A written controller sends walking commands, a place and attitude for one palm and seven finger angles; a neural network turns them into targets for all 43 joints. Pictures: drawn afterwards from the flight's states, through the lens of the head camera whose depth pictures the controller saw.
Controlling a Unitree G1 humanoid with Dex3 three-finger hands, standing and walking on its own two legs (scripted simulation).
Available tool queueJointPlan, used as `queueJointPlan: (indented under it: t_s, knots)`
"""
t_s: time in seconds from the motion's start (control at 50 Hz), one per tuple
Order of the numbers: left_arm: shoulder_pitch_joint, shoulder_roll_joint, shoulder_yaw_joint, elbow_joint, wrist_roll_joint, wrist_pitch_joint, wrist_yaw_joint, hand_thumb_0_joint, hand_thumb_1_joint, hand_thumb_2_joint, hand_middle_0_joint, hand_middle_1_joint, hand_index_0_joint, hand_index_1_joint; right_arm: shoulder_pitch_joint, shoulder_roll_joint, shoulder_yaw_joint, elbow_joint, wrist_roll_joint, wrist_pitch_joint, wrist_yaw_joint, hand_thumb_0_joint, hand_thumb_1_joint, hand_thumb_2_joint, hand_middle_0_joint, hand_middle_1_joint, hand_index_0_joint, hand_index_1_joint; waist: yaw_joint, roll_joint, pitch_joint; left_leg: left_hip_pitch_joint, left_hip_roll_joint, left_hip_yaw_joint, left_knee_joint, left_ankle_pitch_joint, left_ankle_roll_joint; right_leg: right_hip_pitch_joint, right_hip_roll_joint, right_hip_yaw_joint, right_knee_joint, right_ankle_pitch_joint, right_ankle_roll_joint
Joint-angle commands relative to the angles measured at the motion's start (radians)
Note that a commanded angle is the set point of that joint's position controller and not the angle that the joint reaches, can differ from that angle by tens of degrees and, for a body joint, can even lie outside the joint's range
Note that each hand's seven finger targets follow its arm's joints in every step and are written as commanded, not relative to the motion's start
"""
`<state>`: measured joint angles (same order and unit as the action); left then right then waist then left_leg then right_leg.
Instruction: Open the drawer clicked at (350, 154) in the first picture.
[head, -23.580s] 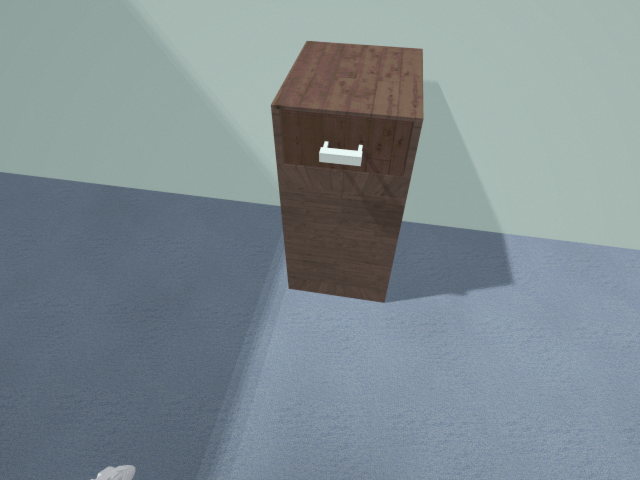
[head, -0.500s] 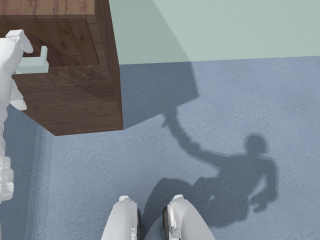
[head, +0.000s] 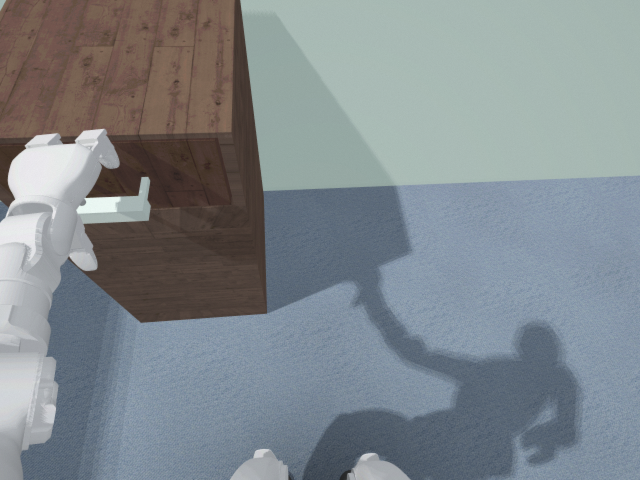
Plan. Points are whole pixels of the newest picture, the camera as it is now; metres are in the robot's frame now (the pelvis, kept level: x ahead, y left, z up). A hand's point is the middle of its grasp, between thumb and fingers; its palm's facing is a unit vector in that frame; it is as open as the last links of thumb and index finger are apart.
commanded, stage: lift the fingers back up to retry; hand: left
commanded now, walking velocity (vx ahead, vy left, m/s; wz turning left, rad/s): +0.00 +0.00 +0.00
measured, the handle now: (111, 197) +0.51 +0.31 -0.04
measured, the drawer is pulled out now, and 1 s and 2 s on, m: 0.00 0.00 0.00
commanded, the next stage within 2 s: re-aim the fingers above the handle in 0.06 s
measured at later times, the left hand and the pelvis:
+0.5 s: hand (90, 199) +0.47 +0.30 +0.02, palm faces -0.07 -0.02 -1.00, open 13.8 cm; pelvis -0.01 +0.00 +0.00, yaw +0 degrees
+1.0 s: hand (78, 211) +0.45 +0.31 +0.02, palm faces -0.11 -0.02 -0.99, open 13.8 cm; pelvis +0.00 -0.01 +0.00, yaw +0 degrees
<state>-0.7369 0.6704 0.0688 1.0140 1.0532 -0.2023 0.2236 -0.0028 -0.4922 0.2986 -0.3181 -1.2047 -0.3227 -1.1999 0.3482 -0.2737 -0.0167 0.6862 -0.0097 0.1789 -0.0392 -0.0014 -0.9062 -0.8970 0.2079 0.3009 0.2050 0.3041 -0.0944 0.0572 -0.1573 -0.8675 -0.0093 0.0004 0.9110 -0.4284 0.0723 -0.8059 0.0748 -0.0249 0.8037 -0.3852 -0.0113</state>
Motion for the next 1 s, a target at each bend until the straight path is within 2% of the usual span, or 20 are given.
queueJointPlan:
  t_s: [0.0,0.1,0.16,0.18,0.22,0.26,0.32,0.36,0.42,0.44,0.5,0.58,0.66,0.74,0.78,0.8,0.82,0.9,0.92,0.98]
  knots:
    - [-0.352,0.306,0.095,-0.149,0.007,-0.019,0.05,0.0,-0.5,0.3,-0.3,-1.2,-0.3,-1.2,0.139,-0.182,-0.069,-0.036,-0.005,-0.001,-0.01,0.0,-0.9,-0.9,0.2,0.3,0.2,0.3,-0.002,0.066,-0.349,0.369,0.01,-0.046,-0.078,0.517,-0.041,0.099,0.014,-0.002,-0.054,0.312,-0.034]
    - [-0.359,0.281,0.1,-0.224,0.012,-0.053,0.08,0.0,-0.5,0.3,-0.3,-1.2,-0.3,-1.2,0.143,-0.172,-0.084,-0.044,-0.017,-0.003,-0.002,0.0,-0.9,-0.9,0.2,0.3,0.2,0.3,0.002,0.131,-0.459,0.475,0.019,-0.061,-0.044,0.661,-0.064,0.068,0.019,-0.008,-0.026,0.337,-0.033]
    - [-0.397,0.289,0.097,-0.19,0.013,-0.046,0.098,0.0,-0.5,0.3,-0.3,-1.2,-0.3,-1.2,0.14,-0.179,-0.083,-0.037,-0.016,-0.003,-0.004,0.0,-0.9,-0.9,0.2,0.3,0.2,0.3,-0.02,0.081,-0.42,0.427,0.017,-0.064,-0.045,0.56,-0.056,0.044,0.017,-0.008,-0.03,0.297,-0.027]
    - [-0.408,0.239,0.058,-0.196,0.013,-0.039,0.105,0.0,-0.5,0.3,-0.3,-1.2,-0.3,-1.2,0.141,-0.173,-0.085,-0.042,-0.016,-0.007,-0.002,0.0,-0.9,-0.9,0.2,0.3,0.2,0.3,-0.028,0.094,-0.427,0.43,0.014,-0.065,-0.049,0.543,-0.056,0.042,0.017,-0.01,-0.031,0.288,-0.028]
    - [-0.456,0.237,0.048,-0.194,0.024,-0.031,0.122,0.0,-0.5,0.3,-0.3,-1.2,-0.3,-1.2,0.143,-0.173,-0.086,-0.034,-0.014,-0.011,-0.003,0.0,-0.9,-0.9,0.2,0.3,0.2,0.3,-0.041,0.109,-0.433,0.441,0.014,-0.072,-0.048,0.523,-0.059,0.015,0.015,-0.011,-0.031,0.267,-0.027]
    - [-0.471,0.304,0.093,-0.189,0.03,-0.015,0.136,0.0,-0.5,0.3,-0.3,-1.2,-0.3,-1.2,0.143,-0.183,-0.08,-0.031,-0.017,-0.013,-0.005,0.0,-0.9,-0.9,0.2,0.3,0.2,0.3,-0.028,0.112,-0.455,0.436,0.011,-0.075,-0.048,0.508,-0.058,0.021,0.016,-0.011,-0.025,0.256,-0.029]
    - [-0.469,0.328,0.105,-0.165,0.03,0.014,0.14,0.0,-0.5,0.3,-0.3,-1.2,-0.3,-1.2,0.14,-0.183,-0.073,-0.028,-0.018,-0.011,-0.005,0.0,-0.9,-0.9,0.2,0.3,0.2,0.3,-0.021,0.136,-0.466,0.434,0.008,-0.064,-0.045,0.532,-0.057,0.04,0.015,-0.01,-0.022,0.283,-0.029]
    - [-0.477,0.314,0.082,-0.13,0.033,0.039,0.133,0.0,-0.5,0.3,-0.3,-1.2,-0.3,-1.2,0.141,-0.184,-0.068,-0.031,-0.015,-0.01,-0.007,0.0,-0.9,-0.9,0.2,0.3,0.2,0.3,-0.029,0.113,-0.444,0.407,0.006,-0.063,-0.051,0.51,-0.055,0.049,0.015,-0.011,-0.028,0.281,-0.027]
    - [-0.445,0.288,0.064,-0.123,0.035,0.055,0.111,0.0,-0.5,0.3,-0.3,-1.2,-0.3,-1.2,0.148,-0.18,-0.069,-0.034,-0.012,-0.01,-0.006,0.0,-0.9,-0.9,0.2,0.3,0.2,0.3,-0.019,0.136,-0.475,0.462,0.013,-0.066,-0.056,0.566,-0.062,0.056,0.018,-0.015,-0.034,0.295,-0.028]
    - [-0.442,0.266,0.045,-0.114,0.026,0.061,0.098,0.0,-0.5,0.3,-0.3,-1.2,-0.3,-1.2,0.147,-0.18,-0.068,-0.031,-0.012,-0.011,-0.006,0.0,-0.9,-0.9,0.2,0.3,0.2,0.3,-0.022,0.147,-0.447,0.455,0.014,-0.059,-0.059,0.561,-0.062,0.059,0.019,-0.014,-0.043,0.294,-0.029]
    - [-0.427,0.247,0.033,-0.109,0.017,0.051,0.065,0.0,-0.5,0.3,-0.3,-1.2,-0.3,-1.2,0.153,-0.177,-0.069,-0.038,-0.006,-0.011,-0.012,0.0,-0.9,-0.9,0.2,0.3,0.2,0.3,-0.031,0.077,-0.428,0.423,0.013,-0.054,-0.072,0.521,-0.046,0.1,0.015,-0.006,-0.058,0.307,-0.026]
    - [-0.438,0.271,0.044,-0.124,0.018,0.016,0.053,0.0,-0.5,0.3,-0.3,-1.2,-0.3,-1.2,0.155,-0.177,-0.067,-0.036,-0.003,-0.017,-0.021,0.0,-0.9,-0.9,0.2,0.3,0.2,0.3,-0.028,0.076,-0.377,0.383,0.008,-0.052,-0.088,0.444,-0.036,0.093,0.013,0.002,-0.066,0.269,-0.028]
    - [-0.413,0.317,0.107,-0.165,0.018,-0.024,0.079,0.0,-0.5,0.3,-0.3,-1.2,-0.3,-1.2,0.149,-0.178,-0.072,-0.035,-0.011,-0.019,-0.018,0.0,-0.9,-0.9,0.2,0.3,0.2,0.3,-0.008,0.095,-0.428,0.403,0.009,-0.052,-0.072,0.493,-0.043,0.09,0.014,0.003,-0.046,0.288,-0.03]
    - [-0.363,0.333,0.127,-0.122,0.022,-0.002,0.115,0.0,-0.5,0.3,-0.3,-1.2,-0.3,-1.2,0.138,-0.184,-0.068,-0.031,-0.016,-0.016,-0.007,0.0,-0.9,-0.9,0.2,0.3,0.2,0.3,0.009,0.087,-0.404,0.352,0.003,-0.041,-0.066,0.489,-0.042,0.1,0.013,0.001,-0.03,0.298,-0.031]
    - [-0.377,0.348,0.126,-0.104,0.028,0.02,0.127,0.0,-0.5,0.3,-0.3,-1.2,-0.3,-1.2,0.136,-0.188,-0.067,-0.033,-0.014,-0.014,-0.005,0.0,-0.9,-0.9,0.2,0.3,0.2,0.3,0.002,0.071,-0.396,0.324,0.001,-0.035,-0.07,0.46,-0.037,0.112,0.011,0.004,-0.033,0.3,-0.028]
    - [-0.37,0.375,0.15,-0.111,0.025,0.025,0.126,0.0,-0.5,0.3,-0.3,-1.2,-0.3,-1.2,0.132,-0.193,-0.066,-0.032,-0.015,-0.012,-0.004,0.0,-0.9,-0.9,0.2,0.3,0.2,0.3,0.016,0.065,-0.425,0.32,0.0,-0.03,-0.068,0.47,-0.036,0.141,0.01,0.008,-0.028,0.32,-0.028]
    - [-0.382,0.377,0.14,-0.124,0.034,0.029,0.128,0.0,-0.5,0.3,-0.3,-1.2,-0.3,-1.2,0.135,-0.19,-0.067,-0.038,-0.011,-0.011,-0.006,0.0,-0.9,-0.9,0.2,0.3,0.2,0.3,0.009,0.079,-0.456,0.331,-0.002,-0.027,-0.068,0.479,-0.035,0.156,0.01,0.015,-0.03,0.341,-0.025]
    - [-0.37,0.292,0.087,-0.167,0.016,0.018,0.093,0.0,-0.5,0.3,-0.3,-1.2,-0.3,-1.2,0.144,-0.181,-0.08,-0.036,-0.007,-0.017,-0.009,0.0,-0.9,-0.9,0.2,0.3,0.2,0.3,-0.009,0.082,-0.484,0.415,0.008,-0.03,-0.065,0.545,-0.038,0.157,0.012,0.011,-0.048,0.372,-0.023]
    - [-0.387,0.261,0.054,-0.177,0.015,0.008,0.084,0.0,-0.5,0.3,-0.3,-1.2,-0.3,-1.2,0.147,-0.177,-0.084,-0.035,-0.002,-0.018,-0.014,0.0,-0.9,-0.9,0.2,0.3,0.2,0.3,-0.026,0.073,-0.47,0.425,0.009,-0.034,-0.069,0.53,-0.038,0.143,0.013,0.012,-0.06,0.361,-0.018]
    - [-0.364,0.251,0.051,-0.174,-0.004,-0.011,0.06,0.0,-0.5,0.3,-0.3,-1.2,-0.3,-1.2,0.142,-0.174,-0.083,-0.031,0.001,-0.022,-0.022,0.0,-0.9,-0.9,0.2,0.3,0.2,0.3,-0.026,0.044,-0.411,0.404,0.006,-0.035,-0.086,0.47,-0.03,0.148,0.011,0.014,-0.078,0.328,-0.02]
